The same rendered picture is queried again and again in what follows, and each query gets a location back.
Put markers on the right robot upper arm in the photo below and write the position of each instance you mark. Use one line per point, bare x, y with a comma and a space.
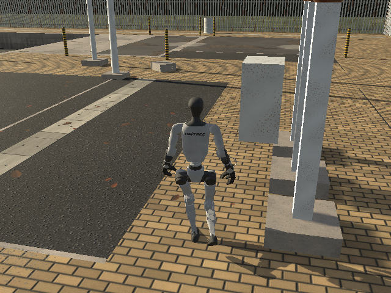
214, 129

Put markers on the robot right shin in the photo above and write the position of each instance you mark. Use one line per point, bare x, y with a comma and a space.
211, 219

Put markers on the robot left hand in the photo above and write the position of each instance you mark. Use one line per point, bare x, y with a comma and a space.
170, 168

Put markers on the robot right hand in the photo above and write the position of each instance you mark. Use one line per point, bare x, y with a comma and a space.
230, 175

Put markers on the robot right thigh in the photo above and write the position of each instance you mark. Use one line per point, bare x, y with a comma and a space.
210, 184

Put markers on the robot right forearm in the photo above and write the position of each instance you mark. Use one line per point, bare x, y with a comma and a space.
227, 163

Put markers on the left robot upper arm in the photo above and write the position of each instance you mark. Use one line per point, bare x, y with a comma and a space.
176, 129

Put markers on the robot left forearm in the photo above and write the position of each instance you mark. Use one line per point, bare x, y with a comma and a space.
167, 160

